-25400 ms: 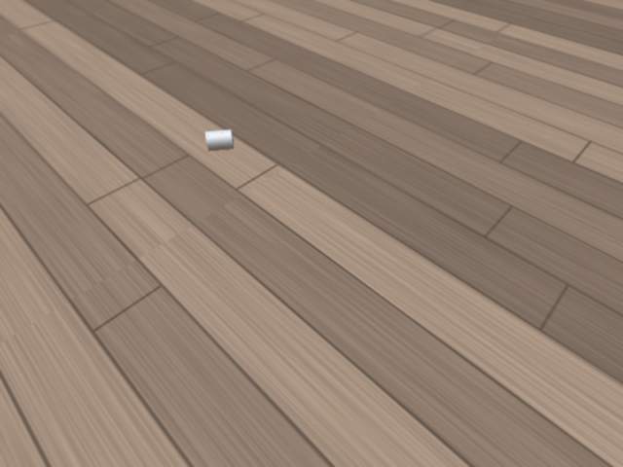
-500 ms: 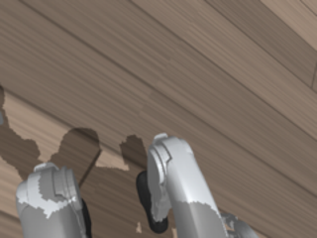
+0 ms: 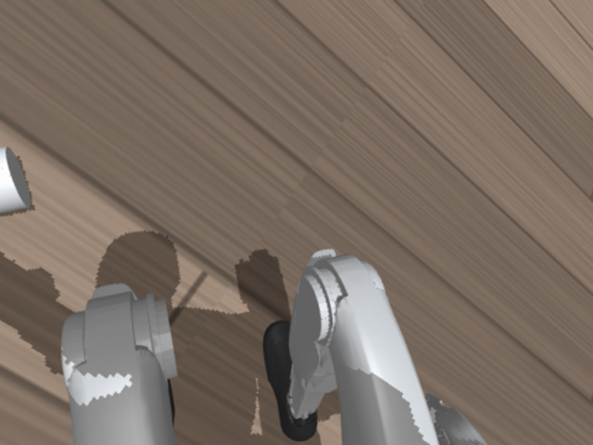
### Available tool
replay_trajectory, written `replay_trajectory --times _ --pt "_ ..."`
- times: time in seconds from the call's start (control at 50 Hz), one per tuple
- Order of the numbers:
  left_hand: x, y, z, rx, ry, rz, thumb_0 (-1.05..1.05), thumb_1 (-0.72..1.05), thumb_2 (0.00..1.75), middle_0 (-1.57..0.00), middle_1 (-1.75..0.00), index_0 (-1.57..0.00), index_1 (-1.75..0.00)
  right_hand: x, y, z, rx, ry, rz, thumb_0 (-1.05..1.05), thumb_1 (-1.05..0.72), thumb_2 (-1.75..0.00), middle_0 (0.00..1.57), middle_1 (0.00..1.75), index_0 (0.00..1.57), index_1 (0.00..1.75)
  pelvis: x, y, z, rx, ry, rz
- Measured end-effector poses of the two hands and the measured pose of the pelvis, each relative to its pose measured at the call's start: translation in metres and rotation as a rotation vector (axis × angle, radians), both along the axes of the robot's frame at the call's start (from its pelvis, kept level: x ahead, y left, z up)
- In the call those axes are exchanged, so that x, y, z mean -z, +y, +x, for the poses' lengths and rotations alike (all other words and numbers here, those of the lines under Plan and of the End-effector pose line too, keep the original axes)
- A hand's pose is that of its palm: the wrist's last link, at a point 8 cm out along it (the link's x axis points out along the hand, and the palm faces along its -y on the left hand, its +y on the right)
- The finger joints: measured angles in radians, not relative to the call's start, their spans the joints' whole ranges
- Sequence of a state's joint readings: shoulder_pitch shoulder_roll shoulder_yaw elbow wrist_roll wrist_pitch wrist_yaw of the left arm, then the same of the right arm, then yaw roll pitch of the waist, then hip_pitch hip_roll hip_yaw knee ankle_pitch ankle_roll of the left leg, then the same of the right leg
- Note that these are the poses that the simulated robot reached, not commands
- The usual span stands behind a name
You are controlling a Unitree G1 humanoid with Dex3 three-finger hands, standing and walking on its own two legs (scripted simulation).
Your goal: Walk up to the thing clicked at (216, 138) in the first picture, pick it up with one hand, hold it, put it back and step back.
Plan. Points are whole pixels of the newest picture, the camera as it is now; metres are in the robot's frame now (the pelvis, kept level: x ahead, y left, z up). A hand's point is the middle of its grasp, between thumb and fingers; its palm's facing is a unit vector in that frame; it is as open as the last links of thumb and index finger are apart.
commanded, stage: rest palm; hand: left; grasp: from above
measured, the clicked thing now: out of the picture +0.46 +0.37 -0.27
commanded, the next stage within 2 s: close in 1.38 s
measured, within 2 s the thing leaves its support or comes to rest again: neither
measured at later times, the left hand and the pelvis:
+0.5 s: hand out of the picture +0.45 +0.35 -0.23, palm faces -0.47 -0.15 -0.87, open 14.3 cm; pelvis +0.00 -0.01 -0.01, yaw -1 degrees
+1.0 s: hand out of the picture +0.44 +0.37 -0.25, palm faces -0.45 -0.17 -0.88, open 14.1 cm; pelvis +0.00 +0.00 -0.02, yaw -3 degrees
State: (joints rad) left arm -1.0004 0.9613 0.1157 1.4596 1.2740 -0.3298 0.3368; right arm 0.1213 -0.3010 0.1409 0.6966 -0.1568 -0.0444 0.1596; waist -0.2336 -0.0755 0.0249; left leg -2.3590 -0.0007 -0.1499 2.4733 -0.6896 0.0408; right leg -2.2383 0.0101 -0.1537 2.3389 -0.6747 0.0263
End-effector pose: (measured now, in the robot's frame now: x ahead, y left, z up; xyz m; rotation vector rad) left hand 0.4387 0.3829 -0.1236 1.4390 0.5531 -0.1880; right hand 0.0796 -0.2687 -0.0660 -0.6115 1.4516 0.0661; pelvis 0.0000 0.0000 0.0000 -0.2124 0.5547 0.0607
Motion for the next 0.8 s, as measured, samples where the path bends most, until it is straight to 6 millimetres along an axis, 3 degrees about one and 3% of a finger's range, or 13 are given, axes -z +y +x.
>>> replay_trajectory --times 0.16,0.4,0.52,0.62,0.8 --pt "0.007 -0.017 0.010 -0.005 -0.033 0.016 0.00 -0.58 1.07 -0.09 -1.01 -0.08 -1.03 -0.004 0.005 0.012 -0.017 -0.060 0.021 0.00 -0.90 -0.89 0.21 0.30 0.20 0.30 0.000 0.001 0.001 0.005 0.007 -0.004" --pt "0.035 -0.028 0.014 -0.064 0.031 0.037 0.00 -0.58 1.05 -0.09 -0.99 -0.07 -1.02 0.004 0.007 -0.035 0.020 0.024 0.061 0.00 -0.89 -0.90 0.21 0.30 0.20 0.30 0.008 -0.004 -0.002 0.021 -0.009 0.012" --pt "0.046 -0.026 0.015 -0.088 0.038 0.030 0.00 -0.58 1.04 -0.08 -0.99 -0.07 -1.01 0.002 0.003 -0.047 0.023 0.067 0.052 0.01 -0.89 -0.90 0.21 0.30 0.20 0.30 0.012 -0.005 0.001 0.031 -0.017 0.009" --pt "0.053 -0.023 0.017 -0.083 0.028 0.027 0.00 -0.58 1.04 -0.08 -0.99 -0.06 -1.01 0.000 0.002 -0.043 0.001 0.081 0.040 0.01 -0.89 -0.90 0.21 0.30 0.20 0.30 0.012 -0.004 0.003 0.039 -0.021 -0.002" --pt "0.060 -0.018 0.009 -0.083 0.024 0.000 0.00 -0.57 1.05 -0.09 -0.98 -0.07 -1.00 -0.003 0.004 -0.016 -0.063 0.031 0.031 0.01 -0.89 -0.90 0.21 0.30 0.20 0.30 0.013 -0.001 0.005 0.038 -0.035 -0.019"
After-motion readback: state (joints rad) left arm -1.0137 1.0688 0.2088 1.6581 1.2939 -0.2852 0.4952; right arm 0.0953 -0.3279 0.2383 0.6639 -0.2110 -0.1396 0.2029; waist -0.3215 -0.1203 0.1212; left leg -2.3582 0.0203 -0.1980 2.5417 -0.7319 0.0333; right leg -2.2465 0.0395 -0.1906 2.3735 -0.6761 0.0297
